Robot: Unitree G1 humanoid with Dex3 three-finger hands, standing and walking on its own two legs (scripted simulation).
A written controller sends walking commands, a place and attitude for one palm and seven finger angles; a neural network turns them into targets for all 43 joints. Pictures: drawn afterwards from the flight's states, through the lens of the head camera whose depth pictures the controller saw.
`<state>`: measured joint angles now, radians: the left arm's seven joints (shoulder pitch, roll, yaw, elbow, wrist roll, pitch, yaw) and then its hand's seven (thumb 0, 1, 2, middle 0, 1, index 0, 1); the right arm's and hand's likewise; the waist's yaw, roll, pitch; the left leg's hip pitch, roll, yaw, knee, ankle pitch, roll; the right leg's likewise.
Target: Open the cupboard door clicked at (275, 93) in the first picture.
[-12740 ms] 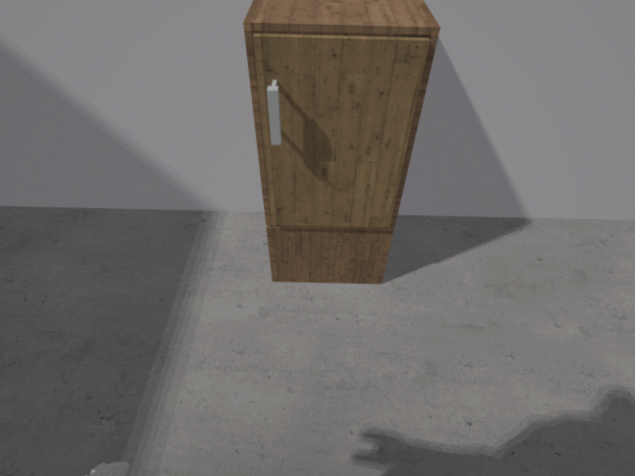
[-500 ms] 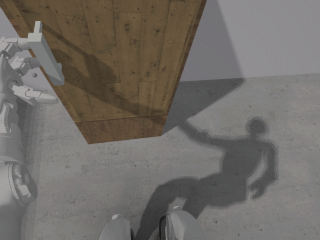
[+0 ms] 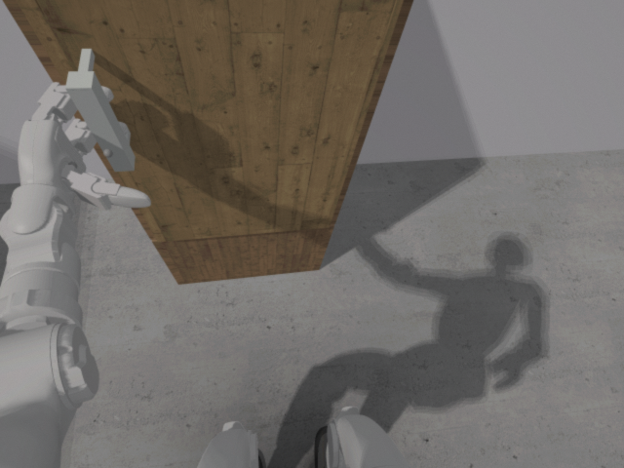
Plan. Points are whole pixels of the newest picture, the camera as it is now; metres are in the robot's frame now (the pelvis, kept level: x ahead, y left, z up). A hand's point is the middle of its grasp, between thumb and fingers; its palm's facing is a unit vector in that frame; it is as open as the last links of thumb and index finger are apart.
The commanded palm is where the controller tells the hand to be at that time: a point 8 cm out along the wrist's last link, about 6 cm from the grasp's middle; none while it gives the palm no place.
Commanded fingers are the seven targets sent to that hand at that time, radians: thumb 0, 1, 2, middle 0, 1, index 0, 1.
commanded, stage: slide the fingers in behind the handle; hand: left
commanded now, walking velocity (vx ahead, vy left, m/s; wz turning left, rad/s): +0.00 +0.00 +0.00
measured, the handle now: (107, 114) +0.54 +0.23 +0.06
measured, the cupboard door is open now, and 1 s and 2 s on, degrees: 0 1 20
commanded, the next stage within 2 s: close the thumb around the handle in 0.60 s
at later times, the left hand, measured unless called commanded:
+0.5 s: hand (122, 157) +0.48 +0.21 +0.06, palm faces +0.09 -1.00 -0.02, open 14.0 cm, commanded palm +0.46 +0.25 +0.06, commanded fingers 0.00 -0.50 0.30 -0.30 -1.20 -0.30 -1.20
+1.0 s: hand (125, 152) +0.49 +0.21 +0.06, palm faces +0.08 -1.00 -0.01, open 11.4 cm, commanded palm +0.46 +0.25 +0.06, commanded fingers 0.00 0.40 0.68 -0.36 -1.30 -0.36 -1.30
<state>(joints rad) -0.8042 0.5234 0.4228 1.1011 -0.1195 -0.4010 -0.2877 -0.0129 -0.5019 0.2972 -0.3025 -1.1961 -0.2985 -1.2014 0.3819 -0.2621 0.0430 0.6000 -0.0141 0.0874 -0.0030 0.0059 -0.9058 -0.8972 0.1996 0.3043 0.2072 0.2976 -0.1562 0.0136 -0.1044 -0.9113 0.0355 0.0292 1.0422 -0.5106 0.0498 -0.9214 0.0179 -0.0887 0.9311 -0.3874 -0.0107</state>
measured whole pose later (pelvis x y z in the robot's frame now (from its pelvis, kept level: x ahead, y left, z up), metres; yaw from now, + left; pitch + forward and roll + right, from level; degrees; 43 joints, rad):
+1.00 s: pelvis -0.01 -0.01 +0.00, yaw +0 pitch +21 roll -3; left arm -0.84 0.51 0.42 1.15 -0.09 -0.42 -0.23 -0.01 -0.11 0.47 -0.33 -1.24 -0.33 -1.24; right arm 0.39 -0.26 0.05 0.61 -0.02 0.07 0.00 0.01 -0.91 -0.90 0.20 0.30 0.21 0.30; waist -0.16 0.01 -0.11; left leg -0.92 0.04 0.03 1.05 -0.50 0.04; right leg -0.94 0.02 -0.09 0.95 -0.39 -0.02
